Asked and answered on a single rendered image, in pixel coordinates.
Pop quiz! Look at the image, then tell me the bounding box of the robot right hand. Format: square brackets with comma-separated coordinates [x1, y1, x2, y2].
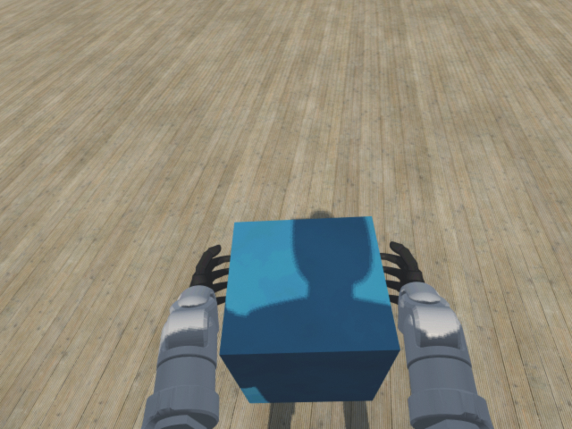
[380, 241, 425, 305]

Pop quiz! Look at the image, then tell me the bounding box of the carton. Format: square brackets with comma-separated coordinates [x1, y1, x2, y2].
[219, 216, 400, 403]

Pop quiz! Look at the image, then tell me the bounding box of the robot left hand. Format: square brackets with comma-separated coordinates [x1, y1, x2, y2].
[190, 245, 231, 305]

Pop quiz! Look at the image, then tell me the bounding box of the robot right forearm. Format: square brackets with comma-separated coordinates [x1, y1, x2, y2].
[398, 282, 494, 429]

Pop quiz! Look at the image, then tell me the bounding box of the robot left forearm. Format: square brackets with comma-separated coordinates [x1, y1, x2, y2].
[141, 285, 219, 429]

